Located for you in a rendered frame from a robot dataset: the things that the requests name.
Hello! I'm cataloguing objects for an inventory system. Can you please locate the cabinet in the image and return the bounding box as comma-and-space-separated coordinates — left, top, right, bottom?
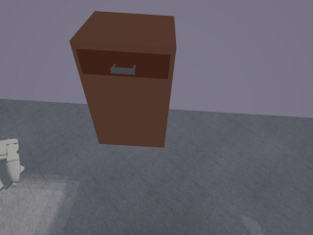
69, 11, 177, 148

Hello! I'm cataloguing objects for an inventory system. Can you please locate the right robot hand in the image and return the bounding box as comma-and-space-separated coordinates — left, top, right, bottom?
241, 215, 266, 235

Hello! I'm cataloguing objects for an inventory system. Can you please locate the handle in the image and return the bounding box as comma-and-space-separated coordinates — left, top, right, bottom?
111, 64, 136, 75

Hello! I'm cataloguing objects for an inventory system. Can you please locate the left robot hand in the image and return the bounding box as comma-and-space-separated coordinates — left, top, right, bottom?
0, 138, 24, 191

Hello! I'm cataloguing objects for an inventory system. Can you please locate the drawer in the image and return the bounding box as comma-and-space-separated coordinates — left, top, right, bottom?
77, 49, 170, 79

